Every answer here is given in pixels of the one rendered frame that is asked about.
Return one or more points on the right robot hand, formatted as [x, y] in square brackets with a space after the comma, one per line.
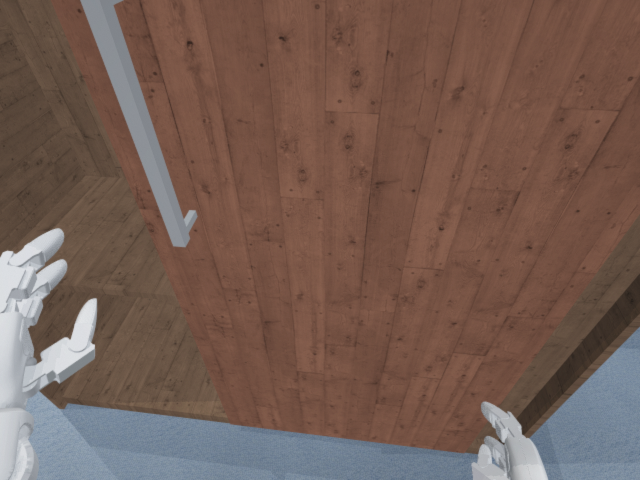
[518, 458]

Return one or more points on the wardrobe door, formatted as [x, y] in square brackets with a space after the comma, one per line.
[616, 274]
[398, 201]

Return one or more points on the left robot hand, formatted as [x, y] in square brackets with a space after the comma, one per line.
[21, 295]

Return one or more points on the handle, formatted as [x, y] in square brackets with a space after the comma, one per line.
[108, 35]

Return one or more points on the left robot forearm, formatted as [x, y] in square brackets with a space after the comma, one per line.
[18, 459]

